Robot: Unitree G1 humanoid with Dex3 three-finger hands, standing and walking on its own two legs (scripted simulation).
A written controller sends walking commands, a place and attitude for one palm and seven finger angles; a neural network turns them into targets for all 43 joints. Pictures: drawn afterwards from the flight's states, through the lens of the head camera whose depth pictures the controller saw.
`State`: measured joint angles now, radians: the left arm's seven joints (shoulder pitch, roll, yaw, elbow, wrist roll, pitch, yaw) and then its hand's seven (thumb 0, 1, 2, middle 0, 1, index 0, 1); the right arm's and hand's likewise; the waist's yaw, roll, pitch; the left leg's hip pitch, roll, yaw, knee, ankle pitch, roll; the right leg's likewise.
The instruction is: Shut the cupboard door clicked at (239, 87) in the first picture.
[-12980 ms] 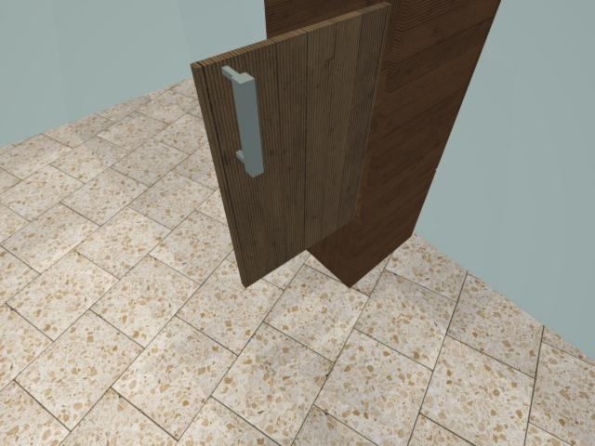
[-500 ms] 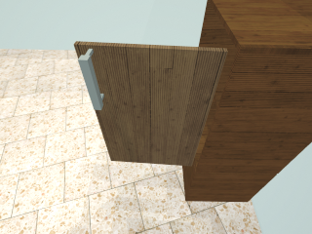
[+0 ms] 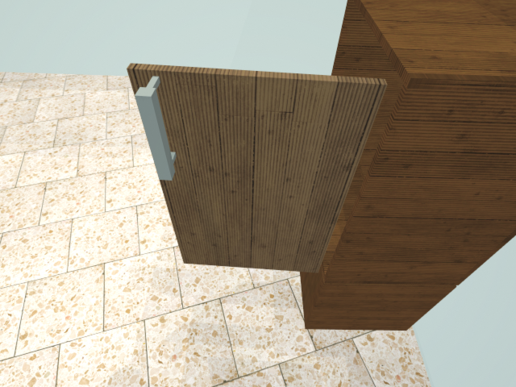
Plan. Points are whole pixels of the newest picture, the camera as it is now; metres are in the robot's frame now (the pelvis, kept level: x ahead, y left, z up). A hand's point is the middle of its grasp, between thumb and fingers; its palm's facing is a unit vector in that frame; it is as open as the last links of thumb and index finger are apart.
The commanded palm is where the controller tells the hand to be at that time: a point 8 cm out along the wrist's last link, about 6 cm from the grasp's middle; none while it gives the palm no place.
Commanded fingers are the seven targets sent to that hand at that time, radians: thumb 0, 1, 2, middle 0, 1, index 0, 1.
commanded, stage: look again from close up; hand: left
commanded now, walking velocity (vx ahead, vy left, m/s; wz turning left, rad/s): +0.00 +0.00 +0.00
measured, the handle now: (161, 131) +0.47 +0.20 +0.15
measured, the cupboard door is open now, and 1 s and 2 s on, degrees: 87 87 87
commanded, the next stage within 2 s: raise the hand and make a fist in 0.36 s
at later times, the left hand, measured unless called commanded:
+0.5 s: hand out of the picture +0.00 +0.17 -0.18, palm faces +0.06 -0.98 -0.18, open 7.3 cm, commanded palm +0.09 +0.21 -0.07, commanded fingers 0.00 0.90 0.90 -0.24 -0.34 -0.24 -0.34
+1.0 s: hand (133, 386) +0.13 +0.18 +0.00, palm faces +0.15 -0.99 -0.07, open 5.6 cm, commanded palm +0.12 +0.22 +0.01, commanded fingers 0.00 0.90 0.90 -0.69 -0.84 -0.69 -0.84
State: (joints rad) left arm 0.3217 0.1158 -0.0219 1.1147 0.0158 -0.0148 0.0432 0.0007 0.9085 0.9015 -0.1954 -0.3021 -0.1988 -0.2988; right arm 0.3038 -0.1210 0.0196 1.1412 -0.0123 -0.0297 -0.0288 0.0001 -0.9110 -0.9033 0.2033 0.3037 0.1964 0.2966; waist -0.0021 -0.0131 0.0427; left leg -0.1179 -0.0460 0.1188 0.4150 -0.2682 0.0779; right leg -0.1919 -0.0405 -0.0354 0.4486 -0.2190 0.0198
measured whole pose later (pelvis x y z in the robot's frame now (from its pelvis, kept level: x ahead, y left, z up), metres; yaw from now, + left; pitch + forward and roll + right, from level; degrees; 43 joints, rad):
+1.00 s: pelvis -0.02 -0.03 -0.07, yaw +7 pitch +8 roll -2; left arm 0.57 0.26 0.12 -0.12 -0.26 -0.44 -0.23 0.02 0.90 0.90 -0.52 -0.65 -0.52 -0.65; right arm 0.18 -0.28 -0.02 0.43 0.02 -0.27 -0.03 0.01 -0.91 -0.90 0.20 0.30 0.19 0.30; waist 0.04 0.00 -0.11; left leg -0.66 -0.02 -0.02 1.04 -0.52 0.04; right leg -0.68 0.02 -0.14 0.97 -0.43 -0.07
